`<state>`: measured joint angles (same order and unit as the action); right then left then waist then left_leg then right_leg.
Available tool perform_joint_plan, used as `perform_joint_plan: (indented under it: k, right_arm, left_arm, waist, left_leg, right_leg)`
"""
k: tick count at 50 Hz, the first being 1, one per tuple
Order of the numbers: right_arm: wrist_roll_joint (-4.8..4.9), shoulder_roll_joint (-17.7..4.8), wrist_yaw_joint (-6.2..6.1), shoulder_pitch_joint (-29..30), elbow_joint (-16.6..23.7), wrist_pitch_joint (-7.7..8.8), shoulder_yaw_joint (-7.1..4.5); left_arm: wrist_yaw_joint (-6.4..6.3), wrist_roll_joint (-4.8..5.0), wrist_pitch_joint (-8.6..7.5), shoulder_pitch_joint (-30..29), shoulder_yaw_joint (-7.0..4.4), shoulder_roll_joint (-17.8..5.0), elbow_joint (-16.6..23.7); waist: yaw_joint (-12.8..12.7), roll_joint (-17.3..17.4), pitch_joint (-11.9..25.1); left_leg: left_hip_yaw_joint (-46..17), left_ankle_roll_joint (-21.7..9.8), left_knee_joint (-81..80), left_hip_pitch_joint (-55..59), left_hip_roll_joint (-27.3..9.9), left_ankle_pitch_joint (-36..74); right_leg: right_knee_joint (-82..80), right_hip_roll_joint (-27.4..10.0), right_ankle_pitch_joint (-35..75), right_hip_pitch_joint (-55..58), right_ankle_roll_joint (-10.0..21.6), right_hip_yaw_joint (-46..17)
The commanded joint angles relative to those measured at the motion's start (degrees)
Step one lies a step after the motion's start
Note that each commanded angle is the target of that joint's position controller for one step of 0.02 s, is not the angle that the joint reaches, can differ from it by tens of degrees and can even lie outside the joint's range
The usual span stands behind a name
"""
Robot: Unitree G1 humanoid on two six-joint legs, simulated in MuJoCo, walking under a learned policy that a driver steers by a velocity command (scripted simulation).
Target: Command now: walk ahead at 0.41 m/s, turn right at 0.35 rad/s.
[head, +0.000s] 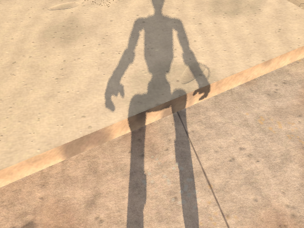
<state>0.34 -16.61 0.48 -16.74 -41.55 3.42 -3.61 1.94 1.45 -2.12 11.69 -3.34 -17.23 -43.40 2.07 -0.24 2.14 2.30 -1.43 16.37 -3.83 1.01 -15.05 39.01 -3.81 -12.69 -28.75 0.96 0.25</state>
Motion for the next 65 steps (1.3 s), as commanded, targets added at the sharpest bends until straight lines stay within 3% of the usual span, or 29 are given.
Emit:
perform_joint_plan:
  k: [1,3,5,6,7,8,10,14,18,25,29,30,31,32,33,34,35,38,44,50,51,52,53,54,55,56,58,60,65]
  right_arm:
    - [0.58,-10.36,0.10,0.82,2.36,0.72,-3.23]
    - [0.94,-10.66,-0.14,3.35,2.42,-0.07,-3.32]
    - [0.04,-8.39,-1.04,2.99,2.89,-0.49,-2.50]
    - [-2.11,-4.46,-1.42,2.33,6.65,0.06,-1.00]
    - [-2.05,-4.37,-1.17,2.18,6.76,1.24,-0.49]
    - [-0.08,-7.97,-0.52,2.95,6.15,1.65,-1.29]
    - [-0.50,-8.29,-0.60,5.06,5.68,1.21,-1.41]
    - [-1.33,-6.75,-1.66,3.27,4.38,-0.82,-1.36]
    - [-1.25,-5.47,-2.22,7.40,4.91,-1.33,-0.80]
    - [-0.41,-5.96,-1.18,15.11,6.42,-0.84,-0.92]
    - [-0.16,-7.16,-0.57,12.70,5.91,0.43,-1.79]
    - [-0.40,-7.72,-0.65,10.73,5.39,0.81,-2.15]
    - [-1.26,-11.27,-1.10,8.43,5.64,0.82,-3.02]
    - [-2.38,-14.49,-1.58,9.13,5.73,-0.07,-3.51]
    - [-1.73,-10.79,-1.40,5.58,4.60,-0.64,-2.97]
    - [-1.09,-8.20,-1.48,6.69,5.37,-0.83,-2.16]
    - [-1.05,-6.79,-1.61,8.60,5.65,-1.19,-1.79]
    - [-1.10,-7.34,-2.17,11.62,5.67,-2.35,-1.67]
    - [-1.06,-10.09,-2.44,11.96,4.98,-3.49,-2.82]
    - [1.07,-11.45,-1.61,12.83,3.95,-3.66,-3.29]
    - [1.26,-9.89,-1.55,11.01,3.04,-3.65,-2.96]
    - [0.07,-6.96,-1.27,8.24,2.36,-3.68,-2.28]
    - [-2.39,-4.84,-1.39,10.61,5.98,-3.67,-1.28]
    - [-1.48,-7.45,-2.06,15.81,6.90,-3.45,-2.21]
    - [-0.26,-8.34,-2.26,15.38,6.65,-3.60,-2.62]
    - [-0.22,-8.59,-2.53,13.53,5.40,-3.77,-2.98]
    - [-1.04,-8.86,-2.75,12.10,4.31,-3.86,-3.31]
    - [-0.65,-7.66,-2.33,11.11,3.97,-3.63,-3.05]
    - [-0.29,-5.89,-1.84,14.08,4.83,-3.25,-2.16]
  left_arm:
    - [0.50,0.13,-1.24,-6.75,-0.47,-4.50,6.47]
    - [0.62,-0.48,-1.28,-3.85,-0.84,-4.90,6.42]
    - [-0.15,-0.57,-1.09,7.50,-3.66,-10.50,4.59]
    - [-1.10,-1.07,-0.76,12.15,-5.52,-19.16,5.63]
    - [-0.61,-1.35,-0.98,13.18,-4.49,-17.46,6.88]
    - [-0.46,-1.21,-1.10,10.64,-3.46,-13.72,7.63]
    - [-0.68,-0.53,-0.61,5.80,-2.58,-10.31,8.71]
    - [-1.99,-1.80,0.17,0.74,-2.61,-11.12,10.24]
    - [-3.43,-0.38,1.40,1.88,-2.78,-11.02,9.31]
    - [-4.27,-0.46,3.76,2.41,-3.18,-11.28,9.57]
    - [-4.33,-0.06,4.22,-0.71,-3.03,-10.66,11.12]
    - [-4.37,0.04,4.16,-2.26,-2.82,-10.09,11.82]
    - [-4.25,-0.85,3.81,-1.07,-2.08,-7.66,12.78]
    - [-4.12,-1.37,3.39,5.47,-1.38,-4.95,12.81]
    - [-3.89,-1.48,3.28,7.17,-2.36,-9.36,12.07]
    - [-3.71,-0.85,3.54,6.54,-3.58,-12.42,10.88]
    - [-3.81,-0.33,4.23,5.10,-3.93,-12.45,10.07]
    - [-3.52,0.14,5.67,2.70,-3.06,-8.52,10.95]
    - [-2.63,-0.44,5.47,-1.32,-1.88,-5.90,13.57]
    - [-1.19,-0.45,5.88,2.18,-2.86,-6.71,13.19]
    - [-1.41,-0.67,5.83,4.21,-3.42,-7.47,12.37]
    - [-2.06,-0.71,5.59,5.69,-4.58,-11.26,12.56]
    - [-2.61,-1.52,5.07,4.82,-5.60,-18.03,14.82]
    - [-2.10,-3.43,3.62,6.46,-4.99,-15.67,14.78]
    - [-2.03,-3.46,2.60,4.25,-4.23,-13.89,14.16]
    - [-2.28,-2.28,2.23,1.04,-3.94,-12.31,14.09]
    - [-3.02,-1.11,2.51,-2.18,-2.88,-10.25,14.58]
    - [-3.53,-1.51,2.79,-1.90,-2.54,-9.70,14.66]
    - [-4.08,-1.10,3.37,-0.10,-3.18,-10.96,14.12]
  waist:
    - [1.48,5.11,-5.53]
    - [-1.20,4.19,-4.64]
    - [-6.17,-0.03,3.45]
    - [-5.73,-15.59,8.12]
    - [-6.55,-17.49,13.53]
    - [-6.57,-10.50,10.42]
    - [-4.20,-1.86,4.42]
    - [-0.47,-4.39,3.62]
    - [-1.61,-4.83,4.45]
    - [-3.94,-7.00,2.51]
    - [-1.71,-8.77,2.43]
    - [-0.21,-8.30,2.87]
    - [-0.65,-2.71,6.92]
    - [-4.98,12.57,8.15]
    - [-3.33,15.14,9.57]
    - [-2.75,9.70,7.15]
    - [-2.94,6.83,5.43]
    - [-3.15,7.85,2.08]
    - [-1.04,10.61,4.28]
    - [-3.40,9.85,3.15]
    - [-3.86,7.73,3.06]
    - [-3.15,-3.18,2.13]
    - [-2.43,-19.34,0.48]
    - [-7.01,-13.14,3.43]
    - [-4.97,-10.43,1.75]
    - [-3.14,-7.99,0.49]
    - [-1.77,-7.94,0.78]
    - [-1.47,-7.65,2.63]
    - [-3.29,-7.89,2.38]
  left_leg:
    - [-9.55,-9.94,-6.94,0.46,-17.82,-3.46]
    - [-5.05,-7.51,0.26,-1.81,-15.53,7.44]
    - [2.64,-1.95,22.17,-7.92,-9.47,24.77]
    - [6.19,4.63,46.00,-26.65,-0.94,3.11]
    - [-4.21,5.45,56.02,-37.26,3.76,-21.56]
    - [-7.31,4.72,60.63,-40.48,0.08,-19.73]
    - [-6.05,3.67,54.77,-39.67,-4.27,-11.83]
    - [-5.26,5.50,47.30,-30.70,-3.24,-3.07]
    - [-6.58,7.02,36.65,-31.52,-1.73,2.74]
    - [-8.73,6.62,23.21,-28.73,1.04,2.73]
    - [-8.23,4.16,10.55,-20.10,2.10,4.95]
    - [-8.30,2.88,4.39,-13.45,0.57,13.54]
    - [-14.89,-0.81,5.07,-2.60,-8.75,26.12]
    - [-28.76,-10.79,7.44,7.47,-20.96,48.15]
    - [-35.89,-16.67,7.13,7.60,-27.17,49.12]
    - [-30.12,-15.62,7.58,5.46,-24.43,45.37]
    - [-23.31,-12.71,8.00,3.50,-20.20,40.96]
    - [-13.67,-10.60,4.80,-3.12,-14.70,32.64]
    - [-7.74,-12.09,2.67,-2.68,-16.98,28.03]
    - [-4.03,-7.84,7.23,-5.90,-17.87,16.78]
    - [-1.79,-4.77,11.42,-9.16,-16.05,11.71]
    - [3.89,0.65,22.93,-18.13,-11.33,0.70]
    - [5.19,5.80,38.06,-34.45,-2.15,-22.36]
    - [-4.31,5.48,48.22,-34.70,-1.40,-24.20]
    - [-6.00,4.52,50.84,-35.02,-2.55,-19.44]
    - [-6.43,4.22,49.94,-34.83,-3.35,-14.27]
    - [-6.19,5.08,49.81,-32.28,-2.85,-8.29]
    - [-5.87,5.90,49.49,-30.16,-1.54,-5.30]
    - [-6.96,6.84,34.91,-28.69,-0.24,-4.52]
  right_leg:
    - [-1.88,-1.03,-1.30,-4.93,1.52,0.50]
    - [-6.39,1.63,1.29,2.67,2.70,3.86]
    - [-9.15,3.44,7.51,21.00,5.27,1.29]
    - [-13.40,-11.74,18.24,35.05,14.34,-24.43]
    - [-20.27,-17.82,22.71,41.50,20.97,-41.34]
    - [-19.20,-16.65,23.22,39.12,19.63,-33.52]
    - [-17.88,-11.50,26.24,29.42,15.00,-21.94]
    - [-20.05,-6.93,37.61,18.49,14.09,-15.39]
    - [-18.15,-5.25,35.36,20.46,12.19,-15.25]
    - [-14.31,-4.92,28.14,22.52,10.73,-23.26]
    - [-9.99,-2.49,26.45,23.25,8.51,-28.05]
    - [-7.83,-0.38,23.39,20.84,6.66,-27.44]
    - [-0.45,2.84,13.37,15.47,3.91,-23.93]
    - [11.34,12.01,-20.04,2.20,-0.22,-14.64]
    - [23.11,10.64,-31.17,-3.48,-3.29,-10.74]
    - [29.71,8.11,-27.05,-4.85,-4.94,-10.72]
    - [31.98,6.78,-22.83,-5.55,-6.05,-9.38]
    - [29.25,5.06,-15.41,-3.72,-7.27,-5.21]
    - [13.54,1.78,-11.00,2.87,-6.16,-0.95]
    - [-6.73,3.35,-1.62,14.06,-1.20,3.67]
    - [-11.52,4.56,1.93,19.20,0.63,3.07]
    - [-16.81,-1.94,15.02,26.12,3.95,-7.71]
    - [-19.02,-16.97,27.29,28.33,14.71,-29.76]
    - [-20.85,-18.24,23.64,24.32,19.60,-31.80]
    - [-20.97,-15.14,19.10,22.73,17.07,-26.63]
    - [-20.51,-11.70,15.24,21.81,13.67,-22.72]
    - [-19.70,-8.65,18.63,20.13,11.37,-19.38]
    - [-19.24,-7.40,21.39,20.59,11.73,-18.37]
    - [-17.77,-6.45,17.28,23.67,11.97,-21.81]
